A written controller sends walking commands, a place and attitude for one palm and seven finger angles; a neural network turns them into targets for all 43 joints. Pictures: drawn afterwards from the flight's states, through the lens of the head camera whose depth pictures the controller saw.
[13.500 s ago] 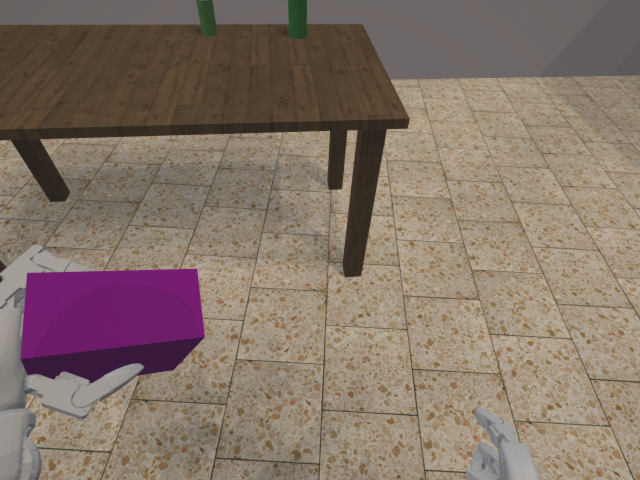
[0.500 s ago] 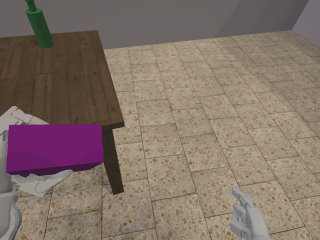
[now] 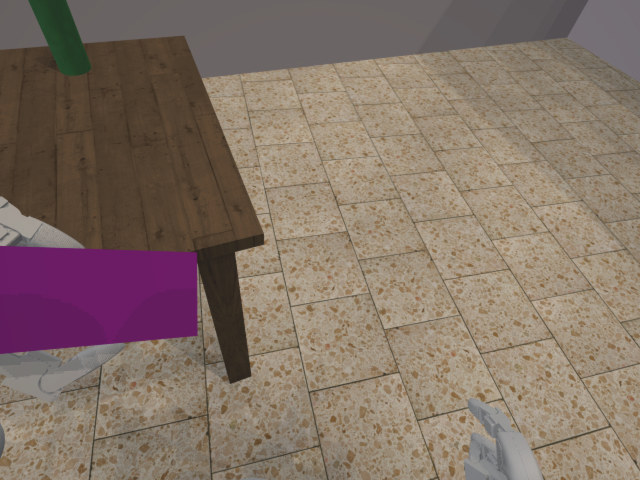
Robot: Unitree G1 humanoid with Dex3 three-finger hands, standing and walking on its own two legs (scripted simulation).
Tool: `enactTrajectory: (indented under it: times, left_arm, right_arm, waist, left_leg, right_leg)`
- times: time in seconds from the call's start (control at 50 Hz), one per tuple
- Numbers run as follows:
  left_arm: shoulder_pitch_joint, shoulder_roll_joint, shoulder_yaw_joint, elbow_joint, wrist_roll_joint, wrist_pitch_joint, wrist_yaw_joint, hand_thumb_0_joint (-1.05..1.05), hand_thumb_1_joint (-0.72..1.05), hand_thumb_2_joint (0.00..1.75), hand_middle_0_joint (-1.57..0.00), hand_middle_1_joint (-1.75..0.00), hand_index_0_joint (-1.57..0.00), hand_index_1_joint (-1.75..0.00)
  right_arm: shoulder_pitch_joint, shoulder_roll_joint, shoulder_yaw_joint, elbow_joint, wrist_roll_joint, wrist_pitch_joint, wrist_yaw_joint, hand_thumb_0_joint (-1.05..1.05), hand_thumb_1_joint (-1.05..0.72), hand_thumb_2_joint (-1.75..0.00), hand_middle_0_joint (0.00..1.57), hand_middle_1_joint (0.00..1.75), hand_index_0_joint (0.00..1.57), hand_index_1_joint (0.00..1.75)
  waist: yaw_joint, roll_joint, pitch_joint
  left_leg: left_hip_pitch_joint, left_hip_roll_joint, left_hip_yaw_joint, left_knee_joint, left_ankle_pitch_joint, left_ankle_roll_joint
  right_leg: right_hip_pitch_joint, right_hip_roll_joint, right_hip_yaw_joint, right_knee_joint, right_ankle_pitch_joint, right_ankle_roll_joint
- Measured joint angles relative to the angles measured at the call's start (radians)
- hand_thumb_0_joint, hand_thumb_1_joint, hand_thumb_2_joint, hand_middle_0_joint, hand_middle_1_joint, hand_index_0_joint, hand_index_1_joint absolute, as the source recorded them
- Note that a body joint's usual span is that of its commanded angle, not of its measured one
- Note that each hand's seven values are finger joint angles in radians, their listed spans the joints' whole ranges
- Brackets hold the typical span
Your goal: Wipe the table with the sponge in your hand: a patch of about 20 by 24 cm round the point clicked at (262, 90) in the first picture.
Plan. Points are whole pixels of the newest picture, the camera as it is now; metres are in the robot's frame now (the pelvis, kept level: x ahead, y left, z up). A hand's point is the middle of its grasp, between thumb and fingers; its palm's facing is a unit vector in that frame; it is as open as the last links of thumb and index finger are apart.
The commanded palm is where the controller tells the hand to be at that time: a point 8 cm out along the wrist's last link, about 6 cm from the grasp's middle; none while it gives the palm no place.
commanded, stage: shuffle to correct the standing spot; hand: left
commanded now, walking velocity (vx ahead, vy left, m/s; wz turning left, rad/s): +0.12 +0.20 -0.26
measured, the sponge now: (122, 300) +0.23 +0.21 +0.16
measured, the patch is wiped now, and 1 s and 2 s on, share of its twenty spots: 0.00 0.00 0.00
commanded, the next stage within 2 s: come to a stop and stand still in 1.10 s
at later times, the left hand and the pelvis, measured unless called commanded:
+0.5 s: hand out of the picture +0.23 +0.30 +0.18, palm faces +0.35 -0.82 -0.45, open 10.7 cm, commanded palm +0.18 +0.33 +0.21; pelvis +0.01 +0.06 +0.03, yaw -3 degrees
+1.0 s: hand out of the picture +0.28 +0.41 +0.20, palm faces +0.34 -0.83 -0.45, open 10.7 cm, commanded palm +0.23 +0.46 +0.21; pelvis +0.06 +0.18 +0.02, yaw -2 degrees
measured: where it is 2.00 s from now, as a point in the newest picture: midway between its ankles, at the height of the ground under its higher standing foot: outside the picture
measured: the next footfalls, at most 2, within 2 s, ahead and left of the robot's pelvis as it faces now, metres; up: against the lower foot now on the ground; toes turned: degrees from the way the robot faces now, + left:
right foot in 0.30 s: +0.09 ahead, -0.03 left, +0.00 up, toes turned -12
left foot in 0.66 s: +0.08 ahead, +0.28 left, +0.00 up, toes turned +2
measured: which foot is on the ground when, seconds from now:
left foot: down 0.00-0.28, up 0.30-0.64, down 0.66-0.84, up 0.86-1.00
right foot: down 0.00-0.00, up 0.02-0.28, down 0.30-0.68, up 0.70-0.82, down 0.84-1.00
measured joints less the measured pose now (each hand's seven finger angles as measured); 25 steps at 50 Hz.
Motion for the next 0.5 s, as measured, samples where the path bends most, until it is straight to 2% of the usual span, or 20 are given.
enactTrajectory:
  times: [0.02,0.06,0.12,0.18,0.24,0.26,0.28,0.3,0.32,0.34,0.38,0.44,0.5]
  left_arm:
    - [-0.003,-0.006,0.011,0.003,0.001,0.003,0.000,-0.01,-0.55,1.00,-0.67,-1.38,-0.68,-1.37]
    - [-0.013,-0.031,0.018,0.027,0.013,0.016,0.001,-0.01,-0.55,1.00,-0.67,-1.38,-0.68,-1.37]
    - [-0.036,-0.053,-0.003,0.071,0.025,0.039,0.002,-0.01,-0.55,1.00,-0.67,-1.38,-0.68,-1.37]
    - [-0.057,-0.056,-0.034,0.081,0.029,0.044,-0.001,-0.01,-0.55,1.00,-0.67,-1.38,-0.68,-1.37]
    - [-0.035,-0.038,-0.043,0.069,0.019,0.035,-0.010,-0.01,-0.55,1.00,-0.67,-1.38,-0.68,-1.37]
    - [-0.019,-0.025,-0.041,0.064,0.013,0.032,-0.013,-0.01,-0.54,1.00,-0.67,-1.38,-0.68,-1.37]
    - [-0.006,-0.004,-0.037,0.057,0.007,0.030,-0.015,-0.01,-0.54,1.00,-0.67,-1.38,-0.68,-1.37]
    - [0.003,0.033,-0.027,0.044,0.004,0.024,-0.016,-0.01,-0.54,1.00,-0.67,-1.38,-0.68,-1.37]
    - [0.006,0.045,-0.019,0.045,0.003,0.007,-0.019,-0.01,-0.54,1.00,-0.67,-1.38,-0.68,-1.37]
    - [0.014,0.042,-0.011,0.052,-0.001,0.001,-0.021,-0.01,-0.54,1.00,-0.67,-1.37,-0.68,-1.37]
    - [0.046,0.029,0.014,0.075,-0.009,0.006,-0.024,-0.01,-0.54,1.00,-0.67,-1.37,-0.68,-1.37]
    - [0.069,-0.012,0.027,0.106,-0.006,0.031,-0.023,-0.01,-0.54,1.00,-0.67,-1.37,-0.68,-1.37]
    - [0.053,-0.058,-0.010,0.116,0.006,0.055,-0.011,-0.01,-0.54,1.00,-0.67,-1.37,-0.68,-1.37]
  right_arm:
    - [-0.006,0.005,-0.002,0.007,0.002,0.005,-0.006,0.02,-0.90,-0.90,0.20,0.30,0.21,0.30]
    - [-0.007,0.022,-0.008,0.016,-0.001,0.000,-0.017,0.02,-0.90,-0.90,0.20,0.30,0.20,0.30]
    - [0.017,0.050,-0.005,0.022,-0.007,-0.022,-0.011,0.02,-0.91,-0.90,0.20,0.30,0.20,0.30]
    - [0.039,0.061,0.010,0.020,-0.006,-0.040,0.000,0.02,-0.91,-0.90,0.20,0.30,0.20,0.30]
    - [0.040,0.052,0.017,0.004,-0.012,-0.042,0.004,0.02,-0.90,-0.90,0.20,0.30,0.21,0.30]
    - [0.039,0.046,0.015,-0.006,-0.015,-0.040,0.004,0.02,-0.90,-0.90,0.20,0.30,0.21,0.30]
    - [0.040,0.039,0.008,-0.019,-0.015,-0.038,0.005,0.02,-0.90,-0.90,0.20,0.30,0.21,0.30]
    - [0.043,0.035,0.002,-0.033,-0.010,-0.037,0.007,0.02,-0.90,-0.90,0.20,0.30,0.21,0.30]
    - [0.027,0.020,-0.002,-0.028,-0.009,-0.031,0.007,0.02,-0.90,-0.90,0.20,0.30,0.21,0.30]
    - [0.004,0.007,-0.004,-0.011,-0.013,-0.016,0.006,0.02,-0.90,-0.90,0.20,0.30,0.21,0.30]
    - [-0.028,-0.002,-0.011,0.019,-0.017,0.016,0.007,0.02,-0.90,-0.90,0.20,0.30,0.21,0.30]
    - [-0.030,-0.008,-0.019,0.037,-0.015,0.024,0.006,0.02,-0.91,-0.90,0.20,0.30,0.20,0.30]
    - [-0.008,-0.025,-0.019,0.047,-0.020,0.000,-0.013,0.02,-0.91,-0.90,0.20,0.30,0.20,0.30]
  waist:
    - [0.011,-0.016,0.008]
    - [0.024,-0.017,0.016]
    - [0.004,0.000,0.002]
    - [-0.020,0.014,-0.014]
    - [-0.033,0.033,-0.018]
    - [-0.039,0.045,-0.019]
    - [-0.049,0.054,-0.018]
    - [-0.059,0.041,-0.018]
    - [-0.051,0.052,-0.008]
    - [-0.043,0.066,0.005]
    - [-0.027,0.065,0.013]
    - [0.003,0.029,0.006]
    - [0.014,-0.001,-0.003]
  left_leg:
    - [0.009,-0.012,0.024,-0.001,0.009,0.031]
    - [0.039,-0.019,0.062,-0.022,0.034,0.086]
    - [0.101,-0.032,0.068,-0.128,0.086,0.099]
    - [0.148,-0.045,0.059,-0.244,0.147,0.101]
    - [0.167,-0.057,0.068,-0.311,0.182,0.104]
    - [0.156,-0.059,0.070,-0.301,0.181,0.094]
    - [0.118,-0.062,0.067,-0.240,0.172,0.064]
    - [0.043,-0.076,0.069,-0.086,0.150,0.027]
    - [-0.038,-0.065,0.052,0.101,0.119,0.010]
    - [-0.102,-0.050,0.021,0.257,0.102,0.001]
    - [-0.203,-0.008,-0.033,0.452,0.108,-0.020]
    - [-0.293,0.077,-0.086,0.528,0.193,-0.041]
    - [-0.290,0.145,-0.086,0.376,0.259,-0.039]
  right_leg:
    - [-0.018,-0.006,0.025,0.053,-0.022,-0.012]
    - [-0.067,0.020,0.050,0.232,-0.115,-0.038]
    - [-0.126,0.061,0.022,0.433,-0.114,-0.062]
    - [-0.139,0.075,-0.050,0.369,-0.037,-0.064]
    - [-0.098,0.078,-0.127,0.143,0.029,-0.074]
    - [-0.065,0.079,-0.159,0.041,0.055,-0.082]
    - [-0.017,0.077,-0.191,-0.072,0.102,-0.099]
    - [0.028,0.061,-0.198,-0.159,0.126,-0.138]
    - [0.021,0.062,-0.200,-0.149,0.092,-0.159]
    - [0.008,0.068,-0.200,-0.116,0.077,-0.165]
    - [-0.006,0.068,-0.185,-0.092,0.080,-0.156]
    - [-0.006,0.049,-0.148,-0.122,0.113,-0.137]
    - [0.004,0.007,-0.130,-0.168,0.138,-0.114]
